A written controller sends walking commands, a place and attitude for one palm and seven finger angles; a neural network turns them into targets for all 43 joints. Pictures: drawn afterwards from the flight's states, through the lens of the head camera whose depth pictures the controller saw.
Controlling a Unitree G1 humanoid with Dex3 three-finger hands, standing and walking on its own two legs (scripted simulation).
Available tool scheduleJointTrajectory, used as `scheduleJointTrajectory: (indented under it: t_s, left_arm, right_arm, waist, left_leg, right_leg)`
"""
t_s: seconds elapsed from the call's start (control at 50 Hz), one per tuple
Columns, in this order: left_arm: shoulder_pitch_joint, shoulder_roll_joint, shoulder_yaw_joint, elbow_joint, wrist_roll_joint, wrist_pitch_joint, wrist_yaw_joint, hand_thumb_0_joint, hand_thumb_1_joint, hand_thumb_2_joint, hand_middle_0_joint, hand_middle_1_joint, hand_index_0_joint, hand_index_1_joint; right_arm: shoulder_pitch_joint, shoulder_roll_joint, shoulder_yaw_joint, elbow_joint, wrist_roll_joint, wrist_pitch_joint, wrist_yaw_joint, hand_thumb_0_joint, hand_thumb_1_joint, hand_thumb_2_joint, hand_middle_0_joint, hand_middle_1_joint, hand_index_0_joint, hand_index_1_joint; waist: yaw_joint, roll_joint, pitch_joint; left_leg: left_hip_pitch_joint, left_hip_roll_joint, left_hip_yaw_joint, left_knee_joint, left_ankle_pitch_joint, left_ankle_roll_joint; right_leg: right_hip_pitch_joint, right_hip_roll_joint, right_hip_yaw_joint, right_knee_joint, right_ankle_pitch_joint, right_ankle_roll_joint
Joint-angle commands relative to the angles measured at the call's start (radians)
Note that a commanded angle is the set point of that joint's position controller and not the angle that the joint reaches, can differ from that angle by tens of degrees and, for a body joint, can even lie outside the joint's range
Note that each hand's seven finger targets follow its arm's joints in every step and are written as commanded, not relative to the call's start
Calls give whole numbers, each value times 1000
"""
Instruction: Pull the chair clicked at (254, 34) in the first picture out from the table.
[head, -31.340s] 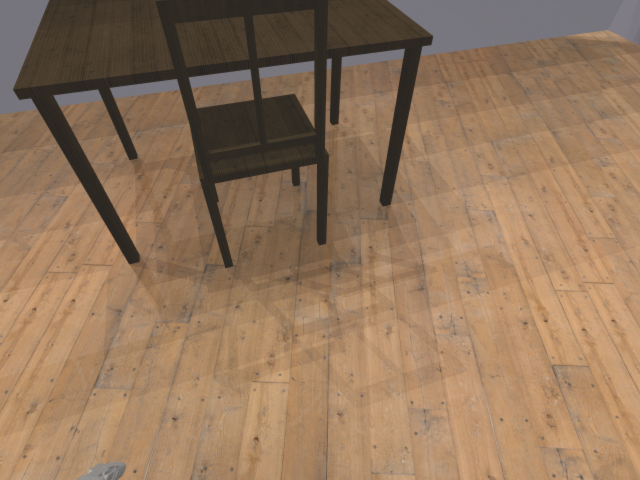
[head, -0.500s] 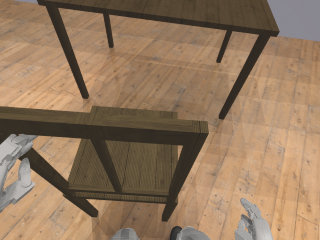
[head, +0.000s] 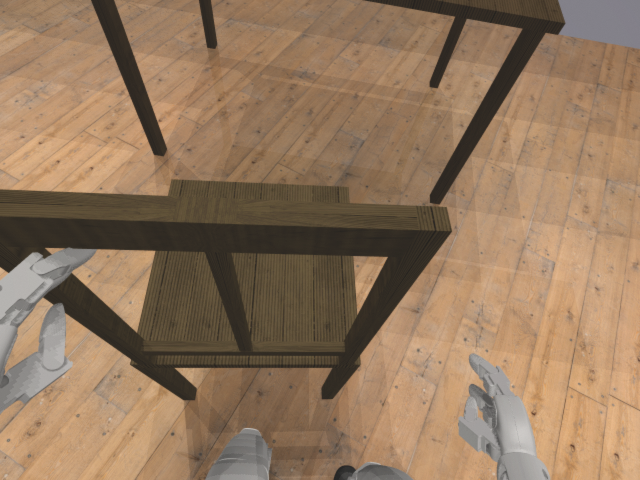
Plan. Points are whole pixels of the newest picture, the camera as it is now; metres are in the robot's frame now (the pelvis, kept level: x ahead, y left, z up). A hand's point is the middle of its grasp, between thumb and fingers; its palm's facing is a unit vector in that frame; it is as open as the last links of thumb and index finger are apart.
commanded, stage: step back with the hand held close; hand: left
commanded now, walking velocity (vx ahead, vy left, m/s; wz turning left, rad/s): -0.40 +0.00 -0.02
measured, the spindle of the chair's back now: (235, 309) +0.31 +0.14 -0.04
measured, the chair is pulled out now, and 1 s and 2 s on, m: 0.69 0.70 0.70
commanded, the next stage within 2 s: stop stepping back and stand still in 0.10 s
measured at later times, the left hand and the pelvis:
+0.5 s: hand out of the picture +0.09 +0.25 +0.17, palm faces +0.44 -0.81 -0.40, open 7.3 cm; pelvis -0.12 -0.01 +0.01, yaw -1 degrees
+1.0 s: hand out of the picture +0.03 +0.24 +0.18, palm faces +0.47 -0.79 -0.40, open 7.4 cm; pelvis -0.16 -0.02 +0.01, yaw +0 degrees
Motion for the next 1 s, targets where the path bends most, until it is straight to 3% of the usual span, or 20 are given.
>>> scheduleJointTrajectory:
  t_s: [0.0,0.04,0.1,0.16,0.2,0.22,0.24,0.26,0.28,0.32,0.38,0.42,0.46,0.5,0.52,0.58,0.74,0.82,0.88,0.98]
  left_arm:
    - [-126,223,363,-439,-21,-240,109,0,900,900,-200,-300,-200,-300]
    - [-100,219,366,-411,-16,-234,97,0,900,900,-200,-300,-200,-300]
    - [-153,211,354,-400,-15,-237,83,0,900,900,-200,-300,-200,-300]
    - [-115,198,385,-306,-36,-254,60,0,900,900,-200,-300,-200,-300]
    - [-44,159,378,-173,-32,-245,36,0,900,900,-200,-300,-200,-300]
    - [-49,148,357,-122,-20,-232,30,0,900,900,-200,-300,-200,-300]
    - [-35,96,273,-77,-16,-208,25,0,900,900,-200,-300,-200,-300]
    - [-86,64,244,-21,-15,-163,42,0,900,900,-200,-300,-200,-300]
    - [-129,57,259,26,-20,-141,61,0,900,900,-200,-300,-200,-300]
    - [-185,31,223,86,-5,-130,72,0,900,900,-200,-300,-200,-300]
    - [-215,-6,157,103,23,-141,76,0,900,900,-200,-300,-200,-300]
    - [-243,-11,130,-3,27,-157,76,0,900,900,-200,-300,-200,-300]
    - [-248,22,147,-124,34,-177,76,0,900,900,-200,-300,-200,-300]
    - [-215,42,178,-134,46,-172,73,0,900,900,-200,-300,-200,-300]
    - [-262,46,181,-172,51,-175,75,0,900,900,-200,-300,-200,-300]
    - [-236,33,188,-99,39,-169,82,0,900,900,-200,-300,-200,-300]
    - [-232,-22,134,43,24,-120,71,0,900,900,-200,-300,-200,-300]
    - [-321,-8,125,-9,29,-114,75,0,900,900,-200,-300,-200,-300]
    - [-352,5,135,-31,32,-116,84,0,900,900,-200,-300,-200,-300]
    - [-302,-4,150,-12,33,-126,90,0,900,900,-200,-300,-200,-300]
  right_arm:
    - [3,-124,-79,-97,-18,-46,-28,0,-900,-900,200,300,200,300]
    - [30,-122,-87,-79,-35,-59,-17,0,-900,-900,200,300,200,300]
    - [44,-139,-85,-87,-35,-54,1,0,-900,-900,200,300,200,300]
    - [26,-145,-78,-104,-19,-55,5,0,-900,-900,200,300,200,300]
    - [34,-145,-80,-119,-12,-35,16,0,-900,-900,200,300,200,300]
    - [53,-127,-76,-124,-4,-12,26,0,-900,-900,200,300,200,300]
    - [94,-126,-94,-133,7,20,39,0,-900,-900,200,300,200,300]
    - [53,-130,-95,-135,19,37,40,0,-900,-900,200,300,200,300]
    - [28,-94,-75,-118,21,56,33,0,-900,-900,200,300,200,300]
    - [2,-77,-44,-124,12,77,9,0,-900,-900,200,300,200,300]
    - [21,-106,-49,-122,5,65,-6,0,-900,-900,200,300,200,300]
    - [38,-126,-67,-132,-1,47,-5,0,-900,-900,200,300,200,300]
    - [29,-150,-85,-155,7,34,4,0,-900,-900,200,300,200,300]
    - [14,-119,-57,-155,0,35,8,0,-900,-900,200,300,200,300]
    - [17,-114,-56,-160,1,30,5,0,-900,-900,200,300,200,300]
    - [42,-118,-62,-151,10,20,-3,0,-900,-900,200,300,200,300]
    - [46,-129,-66,-134,18,52,-12,0,-900,-900,200,300,200,300]
    - [47,-120,-57,-129,-5,52,-15,0,-900,-900,200,300,200,300]
    - [43,-117,-49,-118,-10,48,-19,0,-900,-900,200,300,200,300]
    - [31,-113,-48,-130,-2,44,-20,0,-900,-900,200,300,200,300]
  waist:
    - [14,357,-473]
    - [7,456,-459]
    - [7,397,-422]
    - [18,359,-393]
    - [19,237,-354]
    - [1,79,-323]
    - [-12,-251,-331]
    - [-23,-235,-266]
    - [-33,-136,-257]
    - [-52,-72,-190]
    - [-44,-104,-115]
    - [-30,-60,-124]
    - [-18,89,-184]
    - [-22,337,-162]
    - [-20,351,-143]
    - [-25,243,-159]
    - [-30,138,-135]
    - [-44,-33,-129]
    - [-46,20,-136]
    - [-33,129,-149]
  left_leg:
    - [295,263,-148,-199,755,134]
    - [235,291,-143,-237,662,175]
    - [228,263,-129,-196,607,151]
    - [148,217,-115,-170,279,131]
    - [122,140,-42,-100,-35,82]
    - [151,41,74,49,-172,23]
    - [139,-83,114,392,-235,-28]
    - [74,-59,49,564,-213,-6]
    - [31,-30,35,607,-223,1]
    - [50,-6,59,384,-248,27]
    - [143,-34,127,-74,-195,56]
    - [173,-2,74,-282,-99,76]
    - [206,76,-1,-327,59,95]
    - [102,125,-75,-424,-159,112]
    - [4,143,-91,-452,-282,118]
    - [-6,127,-78,-406,-382,120]
    - [-34,86,-12,-329,-492,112]
    - [113,0,40,-137,-337,92]
    - [169,4,28,-161,-311,90]
    - [107,48,-29,-298,-320,93]
  right_leg:
    - [57,-37,21,215,-73,11]
    - [67,-30,43,327,-266,14]
    - [103,-40,56,200,-146,-3]
    - [195,-51,32,25,-67,-12]
    - [223,-65,-10,-154,32,-6]
    - [147,-129,32,-265,77,-31]
    - [13,-308,347,-326,54,-147]
    - [-63,-413,409,-320,194,-192]
    - [-34,-404,327,-289,210,-190]
    - [-37,-310,164,-255,127,-115]
    - [2,-239,144,-260,12,-66]
    - [102,-196,159,-225,33,-36]
    - [164,-129,125,-164,80,-6]
    - [167,-81,45,-81,-30,9]
    - [220,-76,27,-35,-19,13]
    - [230,-61,26,-64,-10,6]
    - [162,-31,41,-105,-130,-22]
    - [-8,-112,238,-290,-253,-68]
    - [-47,-123,243,-306,-284,-65]
    - [93,-74,169,-238,-120,-24]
